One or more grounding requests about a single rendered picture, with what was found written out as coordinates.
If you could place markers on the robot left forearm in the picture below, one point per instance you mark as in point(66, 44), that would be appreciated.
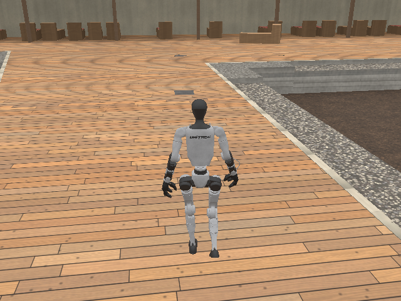
point(169, 170)

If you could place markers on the left robot hand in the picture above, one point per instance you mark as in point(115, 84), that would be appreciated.
point(166, 189)

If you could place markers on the robot right foot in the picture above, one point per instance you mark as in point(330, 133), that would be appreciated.
point(214, 253)

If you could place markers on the right robot shin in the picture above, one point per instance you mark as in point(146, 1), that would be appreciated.
point(213, 230)

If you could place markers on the right robot upper arm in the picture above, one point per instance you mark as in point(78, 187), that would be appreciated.
point(219, 132)

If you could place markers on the right robot hand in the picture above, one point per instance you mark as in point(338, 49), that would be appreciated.
point(229, 177)

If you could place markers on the robot right forearm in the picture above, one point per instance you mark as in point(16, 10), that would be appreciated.
point(231, 166)

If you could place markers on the left robot upper arm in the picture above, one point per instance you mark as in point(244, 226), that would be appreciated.
point(177, 142)

